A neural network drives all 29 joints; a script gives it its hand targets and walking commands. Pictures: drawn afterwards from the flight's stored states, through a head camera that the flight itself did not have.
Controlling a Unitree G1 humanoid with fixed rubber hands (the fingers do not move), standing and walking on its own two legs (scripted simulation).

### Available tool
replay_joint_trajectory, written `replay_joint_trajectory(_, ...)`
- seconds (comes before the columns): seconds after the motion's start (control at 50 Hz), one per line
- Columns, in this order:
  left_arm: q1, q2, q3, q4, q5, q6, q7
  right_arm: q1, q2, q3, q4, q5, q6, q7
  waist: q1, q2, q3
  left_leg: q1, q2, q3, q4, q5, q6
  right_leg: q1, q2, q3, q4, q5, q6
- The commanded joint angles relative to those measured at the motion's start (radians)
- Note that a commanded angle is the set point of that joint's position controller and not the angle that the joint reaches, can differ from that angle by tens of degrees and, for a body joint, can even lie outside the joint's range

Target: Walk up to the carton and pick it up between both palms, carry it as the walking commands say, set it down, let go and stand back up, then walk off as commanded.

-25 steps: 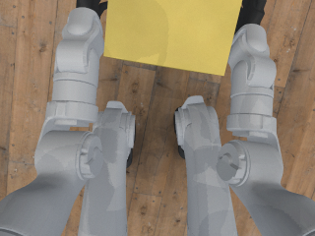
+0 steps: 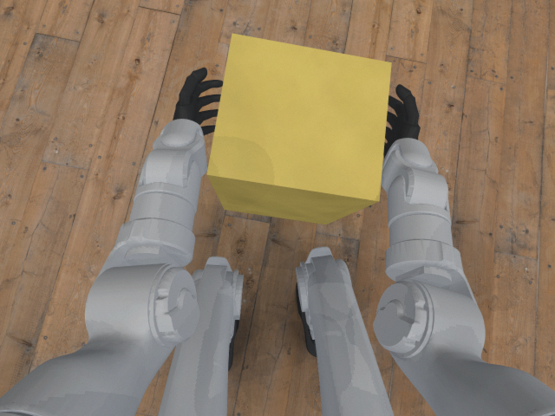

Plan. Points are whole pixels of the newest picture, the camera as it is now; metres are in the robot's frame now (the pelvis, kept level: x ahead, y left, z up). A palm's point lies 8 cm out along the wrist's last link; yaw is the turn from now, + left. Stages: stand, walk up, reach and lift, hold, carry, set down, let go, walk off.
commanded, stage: reach and lift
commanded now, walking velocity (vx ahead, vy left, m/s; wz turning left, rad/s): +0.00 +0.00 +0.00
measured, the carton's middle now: (290, 151) +0.47 -0.05 -0.13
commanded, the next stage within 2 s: none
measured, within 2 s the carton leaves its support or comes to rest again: neither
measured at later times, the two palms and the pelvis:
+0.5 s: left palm (185, 119) +0.47 +0.09 +0.00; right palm (428, 138) +0.44 -0.20 +0.00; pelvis +0.04 -0.01 +0.06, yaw +0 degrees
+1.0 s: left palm (156, 101) +0.46 +0.10 +0.08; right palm (461, 130) +0.42 -0.19 +0.08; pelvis +0.04 +0.00 +0.12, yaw -1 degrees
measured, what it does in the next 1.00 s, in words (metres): rises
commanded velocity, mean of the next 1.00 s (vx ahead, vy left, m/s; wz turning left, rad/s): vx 0.00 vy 0.00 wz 0.00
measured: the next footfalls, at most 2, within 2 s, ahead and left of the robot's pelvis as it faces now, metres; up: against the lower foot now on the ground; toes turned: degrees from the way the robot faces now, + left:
none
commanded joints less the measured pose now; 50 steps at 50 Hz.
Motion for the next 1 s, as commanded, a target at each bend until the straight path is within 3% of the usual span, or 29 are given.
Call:
replay_joint_trajectory(0.0,-0.596,-1.106,-0.513,-0.113,-0.151,-0.063,-0.198,-0.703,1.098,0.655,-0.108,0.196,-0.044,0.25,-0.043,0.038,-1.27,0.619,-0.07,0.024,-0.263,0.205,0.012,0.65,0.105,-0.108,-0.183,0.233,-0.02)
replay_joint_trajectory(0.02,-0.555,-1.091,-0.465,0.006,-0.118,-0.057,-0.201,-0.644,1.063,0.59,0.022,0.154,-0.045,0.25,-0.062,0.06,-1.08,0.498,-0.067,0.025,-0.261,0.182,0.006,0.521,0.099,-0.111,-0.178,0.21,-0.022)
replay_joint_trajectory(0.04,-0.527,-1.111,-0.509,-0.066,-0.139,-0.072,-0.201,-0.629,1.08,0.653,-0.066,0.185,-0.056,0.253,-0.023,0.042,-1.192,0.582,-0.071,0.029,-0.271,0.24,0.006,0.619,0.106,-0.107,-0.183,0.263,-0.02)
replay_joint_trajectory(0.08,-0.473,-1.09,-0.543,-0.076,-0.153,-0.082,-0.195,-0.603,1.114,0.711,-0.09,0.206,-0.061,0.252,-0.013,0.018,-1.237,0.587,-0.077,0.024,-0.276,0.281,0.011,0.65,0.106,-0.095,-0.194,0.319,-0.011)
replay_joint_trajectory(0.1,-0.457,-1.1,-0.558,-0.101,-0.164,-0.086,-0.195,-0.567,1.131,0.736,-0.113,0.208,-0.064,0.246,-0.033,0.007,-1.271,0.587,-0.078,0.033,-0.274,0.307,0.009,0.711,0.108,-0.093,-0.203,0.36,-0.006)
replay_joint_trajectory(0.14,-0.395,-1.098,-0.574,-0.101,-0.17,-0.086,-0.189,-0.561,1.113,0.764,-0.164,0.224,-0.069,0.235,-0.002,0.004,-1.253,0.605,-0.08,0.024,-0.286,0.308,0.011,0.728,0.105,-0.083,-0.204,0.358,-0.004)
replay_joint_trajectory(0.18,-0.378,-1.125,-0.605,-0.136,-0.189,-0.093,-0.189,-0.544,1.111,0.804,-0.203,0.228,-0.075,0.224,-0.03,-0.028,-1.293,0.629,-0.082,0.015,-0.298,0.326,0.012,0.783,0.108,-0.087,-0.225,0.388,0.007)
replay_joint_trajectory(0.28,-0.369,-1.06,-0.67,-0.244,-0.213,-0.116,-0.183,-0.425,1.13,0.846,-0.219,0.249,-0.082,0.206,-0.021,-0.024,-1.286,0.661,-0.078,0.022,-0.309,0.355,0.007,0.824,0.106,-0.078,-0.254,0.423,0.003)
replay_joint_trajectory(0.34,-0.321,-1.035,-0.603,-0.096,-0.171,-0.102,-0.196,-0.446,1.121,0.826,-0.143,0.23,-0.079,0.187,-0.008,-0.055,-1.042,0.525,-0.077,0.035,-0.346,0.175,0.019,0.826,0.094,-0.054,-0.315,0.272,0.008)
replay_joint_trajectory(0.36,-0.324,-1.064,-0.63,-0.147,-0.187,-0.103,-0.202,-0.455,1.123,0.848,-0.206,0.241,-0.079,0.181,-0.022,-0.041,-1.112,0.606,-0.074,0.024,-0.356,0.195,0.023,0.873,0.09,-0.055,-0.322,0.286,0.01)
replay_joint_trajectory(0.38,-0.306,-1.039,-0.588,-0.061,-0.16,-0.093,-0.208,-0.395,1.129,0.799,-0.097,0.215,-0.072,0.177,-0.008,-0.032,-0.978,0.53,-0.075,0.021,-0.372,0.14,0.027,0.82,0.087,-0.046,-0.33,0.247,0.003)
replay_joint_trajectory(0.44,-0.33,-1.062,-0.633,-0.184,-0.189,-0.117,-0.211,-0.385,1.173,0.845,-0.155,0.229,-0.078,0.172,0.006,-0.034,-1.125,0.631,-0.08,0.03,-0.384,0.195,0.018,0.941,0.093,-0.046,-0.35,0.299,0.006)
replay_joint_trajectory(0.46,-0.343,-1.019,-0.59,-0.124,-0.173,-0.109,-0.215,-0.41,1.144,0.817,-0.139,0.22,-0.078,0.17,0.005,-0.065,-1.035,0.563,-0.073,0.021,-0.385,0.174,0.021,0.91,0.089,-0.041,-0.356,0.285,0.007)
replay_joint_trajectory(0.5,-0.323,-1.019,-0.591,-0.137,-0.166,-0.113,-0.223,-0.41,1.137,0.81,-0.137,0.218,-0.083,0.168,-0.008,-0.058,-1.073,0.567,-0.066,0.01,-0.392,0.187,0.029,0.938,0.093,-0.042,-0.35,0.304,0.01)
replay_joint_trajectory(0.52,-0.282,-1.056,-0.604,-0.122,-0.155,-0.108,-0.222,-0.385,1.176,0.835,-0.147,0.235,-0.082,0.168,0.009,-0.016,-1.088,0.633,-0.069,0.018,-0.4,0.203,0.024,0.959,0.087,-0.031,-0.364,0.303,0.004)
replay_joint_trajectory(0.54,-0.291,-1.053,-0.596,-0.099,-0.165,-0.104,-0.224,-0.364,1.16,0.803,-0.103,0.226,-0.076,0.171,-0.024,-0.043,-1.011,0.614,-0.069,0.015,-0.42,0.171,0.03,0.934,0.087,-0.035,-0.391,0.271,0.002)
replay_joint_trajectory(0.56,-0.291,-1.043,-0.575,-0.091,-0.146,-0.106,-0.227,-0.387,1.144,0.8,-0.117,0.222,-0.082,0.173,0.002,-0.011,-0.983,0.609,-0.061,0.012,-0.427,0.144,0.031,0.908,0.078,-0.026,-0.392,0.243,-0.003)
replay_joint_trajectory(0.58,-0.281,-1.075,-0.598,-0.148,-0.165,-0.107,-0.227,-0.386,1.186,0.841,-0.173,0.225,-0.082,0.169,0.008,-0.039,-1.065,0.672,-0.067,0.02,-0.428,0.207,0.023,0.982,0.088,-0.025,-0.414,0.284,0.003)
replay_joint_trajectory(0.62,-0.312,-1.058,-0.561,-0.091,-0.152,-0.103,-0.224,-0.363,1.147,0.766,-0.072,0.198,-0.071,0.171,0.002,-0.005,-0.9,0.618,-0.061,0.007,-0.462,0.116,0.033,0.912,0.076,-0.023,-0.418,0.195,-0.01)
replay_joint_trajectory(0.64,-0.33,-1.078,-0.606,-0.171,-0.168,-0.107,-0.222,-0.364,1.186,0.798,-0.126,0.213,-0.075,0.174,-0.007,-0.027,-1.018,0.7,-0.063,0.007,-0.47,0.148,0.029,0.97,0.091,-0.031,-0.431,0.212,-0.01)
replay_joint_trajectory(0.74,-0.308,-1.108,-0.607,-0.131,-0.172,-0.093,-0.218,-0.367,1.162,0.792,-0.113,0.212,-0.071,0.175,-0.004,0.007,-0.953,0.715,-0.055,0.007,-0.51,0.151,0.019,0.984,0.081,-0.033,-0.468,0.203,-0.019)
replay_joint_trajectory(0.8,-0.263,-1.131,-0.611,-0.137,-0.167,-0.084,-0.213,-0.316,1.177,0.785,-0.109,0.196,-0.063,0.185,-0.038,-0.012,-0.971,0.817,-0.046,-0.02,-0.555,0.152,0.019,0.99,0.088,-0.04,-0.491,0.205,-0.025)
replay_joint_trajectory(0.82,-0.258,-1.117,-0.581,-0.114,-0.154,-0.085,-0.214,-0.357,1.151,0.763,-0.091,0.199,-0.064,0.192,-0.01,0.021,-0.916,0.791,-0.043,-0.017,-0.562,0.135,0.021,0.95,0.08,-0.039,-0.487,0.174,-0.026)
replay_joint_trajectory(0.84,-0.296,-1.126,-0.605,-0.154,-0.184,-0.09,-0.211,-0.353,1.135,0.775,-0.113,0.21,-0.068,0.196,-0.025,0.026,-0.964,0.842,-0.037,-0.019,-0.572,0.17,0.017,0.988,0.084,-0.051,-0.487,0.209,-0.029)
replay_joint_trajectory(0.86,-0.231,-1.144,-0.61,-0.171,-0.175,-0.087,-0.209,-0.327,1.156,0.786,-0.124,0.192,-0.065,0.195,-0.009,0.019,-0.978,0.854,-0.044,-0.016,-0.586,0.196,0.012,1.02,0.092,-0.047,-0.499,0.233,-0.029)
replay_joint_trajectory(0.88,-0.273,-1.116,-0.575,-0.135,-0.175,-0.087,-0.212,-0.343,1.138,0.76,-0.092,0.181,-0.061,0.198,-0.034,-0.02,-0.915,0.8,-0.036,-0.023,-0.585,0.152,0.022,1.007,0.074,-0.034,-0.517,0.198,-0.033)
replay_joint_trajectory(0.92,-0.186,-1.134,-0.57,-0.097,-0.142,-0.075,-0.21,-0.283,1.127,0.744,-0.084,0.168,-0.063,0.208,0.002,0.034,-0.858,0.845,-0.033,-0.025,-0.622,0.189,0.016,0.978,0.077,-0.04,-0.531,0.218,-0.034)
replay_joint_trajectory(0.94,-0.212,-1.105,-0.531,-0.038,-0.119,-0.07,-0.215,-0.325,1.123,0.723,-0.052,0.157,-0.059,0.215,0.004,0.021,-0.785,0.807,-0.028,-0.02,-0.629,0.11,0.025,0.948,0.074,-0.03,-0.545,0.142,-0.037)
replay_joint_trajectory(0.98,-0.194,-1.156,-0.626,-0.182,-0.178,-0.08,-0.212,-0.286,1.132,0.795,-0.157,0.201,-0.065,0.218,-0.028,0.018,-0.995,0.955,-0.029,-0.035,-0.642,0.272,0.014,1.069,0.09,-0.04,-0.546,0.301,-0.033)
